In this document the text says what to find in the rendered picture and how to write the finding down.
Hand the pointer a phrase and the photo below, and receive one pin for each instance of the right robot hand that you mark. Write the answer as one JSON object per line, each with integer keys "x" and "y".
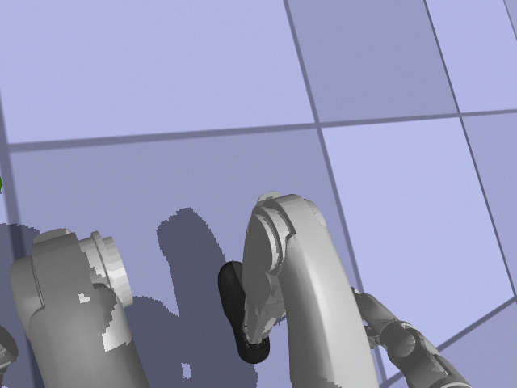
{"x": 376, "y": 315}

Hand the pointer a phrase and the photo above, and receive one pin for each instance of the right robot foot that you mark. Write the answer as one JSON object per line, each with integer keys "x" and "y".
{"x": 233, "y": 301}

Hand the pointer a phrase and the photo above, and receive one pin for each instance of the left robot arm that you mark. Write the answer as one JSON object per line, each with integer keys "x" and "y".
{"x": 8, "y": 351}

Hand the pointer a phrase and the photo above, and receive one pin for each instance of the right robot arm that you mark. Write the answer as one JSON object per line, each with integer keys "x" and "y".
{"x": 418, "y": 359}

